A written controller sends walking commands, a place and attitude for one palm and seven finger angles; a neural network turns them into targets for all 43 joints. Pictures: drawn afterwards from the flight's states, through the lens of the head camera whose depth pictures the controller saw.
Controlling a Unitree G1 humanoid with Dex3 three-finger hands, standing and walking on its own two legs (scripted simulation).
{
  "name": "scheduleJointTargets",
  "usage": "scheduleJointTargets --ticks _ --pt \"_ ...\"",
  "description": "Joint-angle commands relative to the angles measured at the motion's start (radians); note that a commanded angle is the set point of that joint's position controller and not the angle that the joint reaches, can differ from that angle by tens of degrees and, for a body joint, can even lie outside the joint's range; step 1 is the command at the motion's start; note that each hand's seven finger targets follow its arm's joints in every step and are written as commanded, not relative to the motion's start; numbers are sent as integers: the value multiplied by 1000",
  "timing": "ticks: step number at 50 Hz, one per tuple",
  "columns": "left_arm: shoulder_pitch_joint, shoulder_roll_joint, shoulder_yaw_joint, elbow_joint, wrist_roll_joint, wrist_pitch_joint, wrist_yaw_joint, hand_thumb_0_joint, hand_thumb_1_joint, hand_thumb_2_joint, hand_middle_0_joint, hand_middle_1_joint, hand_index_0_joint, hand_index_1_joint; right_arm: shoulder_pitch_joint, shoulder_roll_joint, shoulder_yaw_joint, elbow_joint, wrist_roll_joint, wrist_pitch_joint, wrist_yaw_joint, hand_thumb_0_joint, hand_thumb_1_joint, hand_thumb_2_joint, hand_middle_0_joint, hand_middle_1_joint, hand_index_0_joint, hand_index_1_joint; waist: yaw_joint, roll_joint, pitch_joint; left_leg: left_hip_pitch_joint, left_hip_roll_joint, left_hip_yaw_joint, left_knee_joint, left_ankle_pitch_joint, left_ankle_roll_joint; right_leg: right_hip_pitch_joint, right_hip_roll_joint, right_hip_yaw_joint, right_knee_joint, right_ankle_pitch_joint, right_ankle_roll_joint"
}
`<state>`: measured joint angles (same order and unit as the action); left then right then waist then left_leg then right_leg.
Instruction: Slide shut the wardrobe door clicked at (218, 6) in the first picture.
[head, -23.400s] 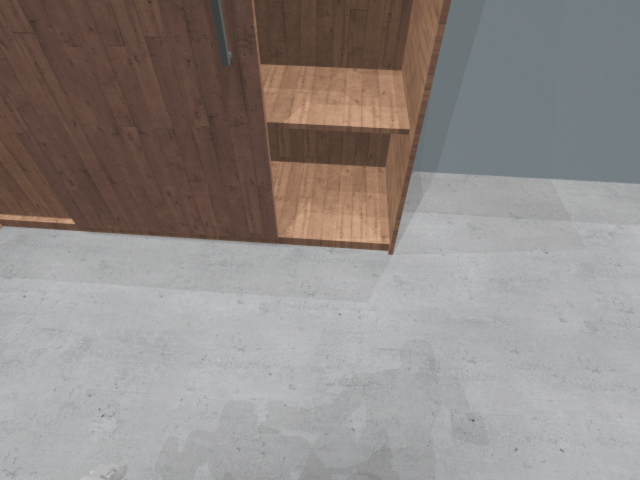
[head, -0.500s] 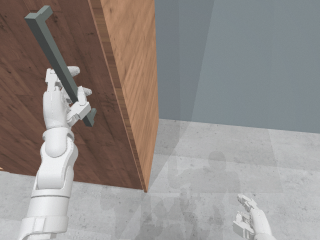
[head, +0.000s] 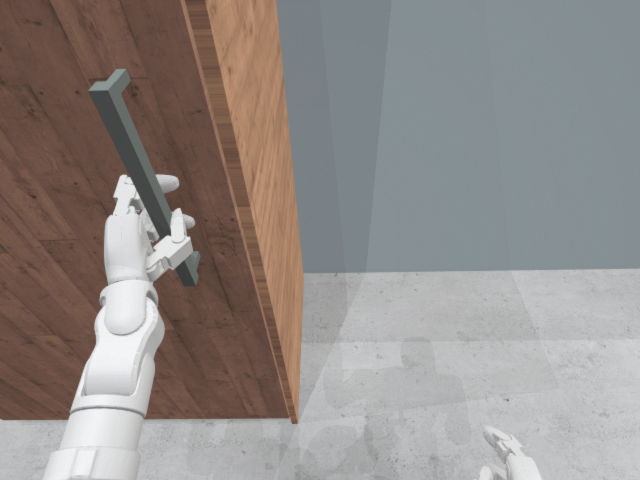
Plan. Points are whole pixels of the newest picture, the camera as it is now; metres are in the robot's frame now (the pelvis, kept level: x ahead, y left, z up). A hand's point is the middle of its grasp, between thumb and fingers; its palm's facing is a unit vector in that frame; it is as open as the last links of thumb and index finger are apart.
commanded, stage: stop walking and hold the door there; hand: left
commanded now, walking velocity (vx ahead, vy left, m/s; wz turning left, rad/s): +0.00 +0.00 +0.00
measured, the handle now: (161, 196) +0.39 +0.22 +0.17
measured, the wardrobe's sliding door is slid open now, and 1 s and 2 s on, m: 0.00 0.00 0.00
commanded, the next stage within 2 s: loosen the grip on the handle in 0.50 s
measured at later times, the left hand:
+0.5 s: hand (184, 240) +0.35 +0.19 +0.14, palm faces +0.26 -0.96 -0.13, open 6.1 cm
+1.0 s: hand (181, 238) +0.35 +0.19 +0.14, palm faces +0.31 -0.94 -0.13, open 12.4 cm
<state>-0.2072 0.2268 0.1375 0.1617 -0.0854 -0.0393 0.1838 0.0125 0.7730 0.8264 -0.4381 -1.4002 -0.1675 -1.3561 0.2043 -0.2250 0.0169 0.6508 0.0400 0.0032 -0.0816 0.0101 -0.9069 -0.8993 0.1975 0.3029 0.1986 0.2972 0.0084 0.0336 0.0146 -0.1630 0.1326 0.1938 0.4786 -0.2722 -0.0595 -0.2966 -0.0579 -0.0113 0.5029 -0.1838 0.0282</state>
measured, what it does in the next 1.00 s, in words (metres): stands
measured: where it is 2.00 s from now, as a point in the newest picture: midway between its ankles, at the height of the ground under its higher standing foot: outside the picture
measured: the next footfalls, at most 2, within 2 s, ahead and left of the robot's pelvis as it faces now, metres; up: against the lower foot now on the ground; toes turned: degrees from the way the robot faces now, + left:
none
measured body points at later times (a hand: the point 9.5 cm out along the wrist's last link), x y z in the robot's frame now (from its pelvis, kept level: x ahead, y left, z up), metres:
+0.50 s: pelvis +0.01 +0.02 +0.00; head +0.01 +0.00 +0.45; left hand +0.33 +0.24 +0.15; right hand +0.19 -0.19 -0.10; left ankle -0.02 +0.15 -0.74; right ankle +0.05 -0.14 -0.74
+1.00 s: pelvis +0.01 -0.02 +0.01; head +0.03 -0.03 +0.45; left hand +0.33 +0.24 +0.15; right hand +0.17 -0.26 -0.11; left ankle -0.02 +0.15 -0.74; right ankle +0.05 -0.14 -0.74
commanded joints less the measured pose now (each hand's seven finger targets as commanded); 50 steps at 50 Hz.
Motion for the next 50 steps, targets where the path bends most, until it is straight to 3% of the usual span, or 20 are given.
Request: scheduleJointTargets --ticks 1,10,16,24,27,29,30,31,32,33,34,35,36,38,40,42,45,47,49,50 --pt "-327 25 -151 -289 34 -93 -57 0 900 900 -450 -1400 -450 -1400 -136 -98 -30 -152 -9 -52 -10 0 -900 -900 200 300 200 300 -20 31 -219 49 27 -64 -116 122 95 81 23 -11 -25 141 -17" --pt "-322 25 -163 -289 42 -93 -57 0 900 900 -450 -1400 -450 -1400 -132 -95 -33 -131 -17 -40 -13 0 -900 -900 200 300 200 300 -25 -9 -252 92 9 -51 -90 201 83 102 0 -1 -33 280 -21" --pt "-331 -22 -208 -310 42 -94 -66 0 900 900 -450 -1400 -450 -1400 -142 -84 -29 -145 -18 -31 -12 0 -900 -900 200 300 200 300 -26 29 -243 100 15 -41 -97 259 80 90 8 -16 -9 302 -19" --pt "-329 -64 -255 -344 47 -97 -71 0 900 900 -450 -1400 -450 -1400 -152 -76 -30 -157 -19 -26 -13 0 -900 -900 200 300 200 300 -29 -2 -263 126 9 -35 -79 290 76 95 -1 -13 -16 360 -21" --pt "-314 -15 -208 -337 48 -98 -63 0 900 900 -450 -1400 -450 -1400 -150 -83 -35 -154 -20 -23 -14 0 -900 -900 200 300 200 300 -25 -11 -267 121 4 -35 -72 297 74 108 -4 -9 -23 376 -24" --pt "-312 -29 -221 -350 48 -101 -66 0 900 900 -450 -1400 -450 -1400 -153 -79 -33 -156 -21 -21 -14 0 -900 -900 200 300 200 300 -28 -24 -276 119 -4 -33 -70 286 71 120 -12 -4 -31 401 -26" --pt "-989 656 321 -398 75 -149 -20 0 900 900 -450 -1400 -450 -1400 -201 -5 50 -223 14 -57 -46 0 -900 -900 200 300 200 300 30 20 -52 -16 -19 -94 -247 125 98 -21 19 -12 110 -231 13" --pt "-611 55 27 24 104 -7 -97 0 779 842 -450 -1400 -450 -1400 -82 -65 -80 -92 -22 -129 -27 0 -900 -900 200 300 200 300 -8 -172 -186 86 -67 -115 -164 317 46 77 109 -76 12 34 -65" --pt "-557 60 44 -166 1 -1 -112 0 658 783 -450 -1400 -450 -1400 -28 -117 -80 -94 22 -141 -12 0 -900 -900 200 300 200 300 2 -173 -303 113 -69 -94 -88 469 22 155 79 -73 -30 200 -47" --pt "-474 185 169 -151 -12 8 -109 0 538 725 -450 -1400 -450 -1400 -47 -136 -88 -64 5 -158 -4 0 -900 -900 200 300 200 300 43 -91 -364 119 -87 -62 -86 397 32 212 72 -37 -66 203 -41" --pt "-447 79 60 -216 -19 4 -111 0 417 667 -450 -1400 -450 -1400 -66 -111 -73 -68 -1 -170 12 0 -900 -900 200 300 200 300 38 -32 -354 100 -104 -65 -87 366 36 211 69 -54 -65 193 -41" --pt "-432 25 7 -225 -7 -3 -103 0 296 608 -450 -1400 -450 -1400 -61 -97 -65 -62 1 -183 25 0 -900 -900 200 300 200 300 25 -5 -307 91 -104 -69 -93 319 29 179 77 -67 -69 153 -43" --pt "-400 24 0 -189 14 -13 -84 0 175 550 -450 -1400 -450 -1400 -49 -106 -65 -45 -2 -195 36 0 -900 -900 200 300 200 300 19 -17 -236 55 -103 -77 -97 288 36 158 74 -70 -77 139 -42" --pt "-360 34 -18 -198 54 -36 -58 0 -67 433 -450 -1400 -450 -1400 -43 -111 -69 -35 -9 -207 53 0 -900 -900 200 300 200 300 20 27 -202 30 -110 -78 -105 250 45 156 66 -59 -89 120 -43" --pt "-367 91 12 -178 70 -40 -55 0 -308 317 -450 -1400 -450 -1400 -39 -124 -73 -23 -12 -211 51 0 -900 -900 200 300 200 300 6 -56 -172 6 -112 -85 -114 183 56 154 69 -53 -113 69 -35" --pt "-386 96 9 -200 58 -50 -70 0 -550 200 -423 -1367 -423 -1367 -50 -121 -78 -32 -8 -216 50 0 -900 -900 200 300 200 300 10 -66 -191 4 -114 -81 -112 166 69 169 59 -37 -130 50 -33" --pt "-396 131 34 -173 40 -53 -91 0 -550 200 -383 -1317 -383 -1317 -48 -126 -83 -26 -4 -214 44 0 -900 -900 200 300 200 300 6 -66 -183 -5 -122 -82 -114 120 71 172 59 -24 -154 -5 -27" --pt "-374 117 33 -161 17 -60 -99 0 -550 200 -357 -1283 -357 -1283 -49 -127 -85 -31 -1 -218 45 0 -900 -900 200 300 200 300 9 -96 -173 -16 -123 -91 -110 118 76 174 53 -22 -159 -8 -25" --pt "-363 128 47 -196 0 -76 -98 0 -550 200 -330 -1250 -330 -1250 -51 -132 -90 -37 -3 -219 48 0 -900 -900 200 300 200 300 17 -91 -221 -13 -126 -96 -101 146 79 197 49 -19 -148 29 -23" --pt "-421 157 59 -177 3 -83 -95 0 -550 200 -317 -1233 -317 -1233 -45 -135 -91 -24 -4 -217 46 0 -900 -900 200 300 200 300 1 -92 -211 -13 -126 -100 -99 130 76 177 52 -22 -150 5 -19"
